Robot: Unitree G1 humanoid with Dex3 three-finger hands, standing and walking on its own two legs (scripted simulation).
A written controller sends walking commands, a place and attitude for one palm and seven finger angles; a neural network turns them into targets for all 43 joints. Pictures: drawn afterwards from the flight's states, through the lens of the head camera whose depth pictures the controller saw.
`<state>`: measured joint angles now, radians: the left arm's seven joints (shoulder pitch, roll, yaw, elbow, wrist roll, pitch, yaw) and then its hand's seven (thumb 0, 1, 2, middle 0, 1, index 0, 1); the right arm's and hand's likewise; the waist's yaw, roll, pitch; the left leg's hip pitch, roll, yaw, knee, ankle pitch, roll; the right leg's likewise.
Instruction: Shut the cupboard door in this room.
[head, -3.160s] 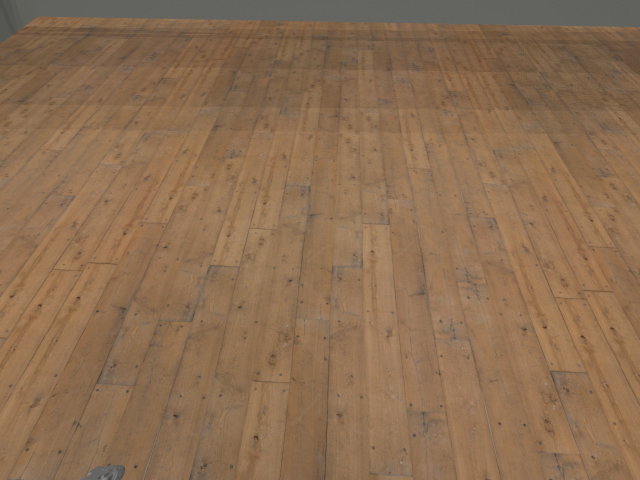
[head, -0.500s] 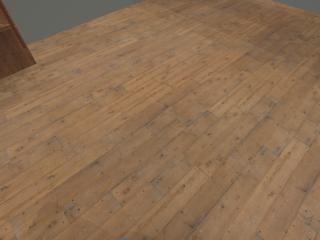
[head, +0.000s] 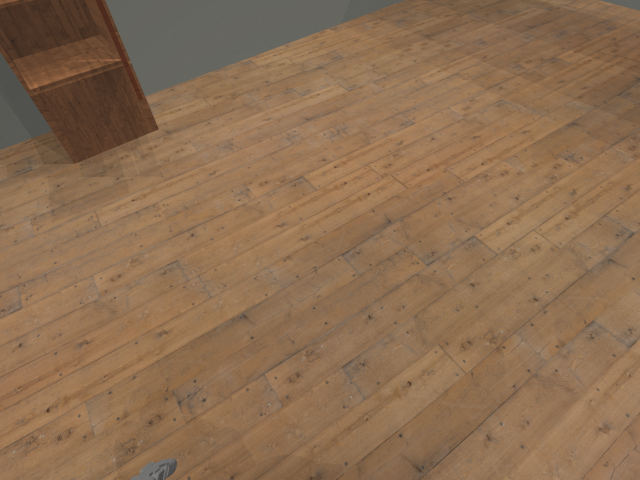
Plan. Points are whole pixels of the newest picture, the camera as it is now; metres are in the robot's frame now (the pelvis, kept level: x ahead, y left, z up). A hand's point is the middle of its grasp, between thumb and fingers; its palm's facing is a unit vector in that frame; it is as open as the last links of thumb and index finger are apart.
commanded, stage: turn or walk to find it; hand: left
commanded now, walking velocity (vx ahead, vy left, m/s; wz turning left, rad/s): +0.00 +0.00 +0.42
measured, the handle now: out of the picture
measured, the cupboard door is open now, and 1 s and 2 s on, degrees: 79 79 79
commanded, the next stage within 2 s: stand and wait in 1.46 s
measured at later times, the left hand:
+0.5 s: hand out of the picture -0.04 +0.25 -0.18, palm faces +0.27 -0.93 -0.24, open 7.4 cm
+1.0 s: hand out of the picture -0.05 +0.19 -0.14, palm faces +0.43 -0.86 -0.27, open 7.4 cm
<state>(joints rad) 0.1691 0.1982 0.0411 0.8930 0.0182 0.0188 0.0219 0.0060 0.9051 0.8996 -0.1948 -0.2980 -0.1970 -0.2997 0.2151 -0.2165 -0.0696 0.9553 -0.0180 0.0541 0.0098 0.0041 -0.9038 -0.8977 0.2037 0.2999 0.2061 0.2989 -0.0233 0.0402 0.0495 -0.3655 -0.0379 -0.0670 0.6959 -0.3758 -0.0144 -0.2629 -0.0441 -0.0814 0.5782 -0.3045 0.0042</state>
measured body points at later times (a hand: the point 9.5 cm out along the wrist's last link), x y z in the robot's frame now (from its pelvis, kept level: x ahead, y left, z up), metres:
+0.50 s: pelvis -0.02 +0.03 +0.00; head +0.00 +0.06 +0.45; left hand -0.06 +0.30 -0.16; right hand +0.11 -0.19 -0.13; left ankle -0.04 +0.13 -0.73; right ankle -0.02 -0.11 -0.67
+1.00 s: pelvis -0.03 -0.02 +0.01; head +0.00 -0.03 +0.46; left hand -0.07 +0.23 -0.12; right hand +0.12 -0.24 -0.15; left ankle -0.11 +0.11 -0.65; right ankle +0.00 -0.11 -0.73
